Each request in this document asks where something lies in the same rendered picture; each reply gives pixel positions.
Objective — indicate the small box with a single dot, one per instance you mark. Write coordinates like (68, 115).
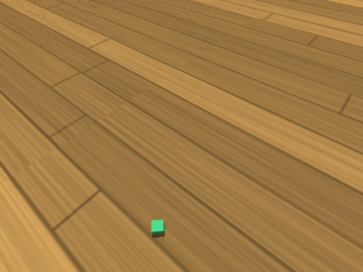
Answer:
(157, 226)

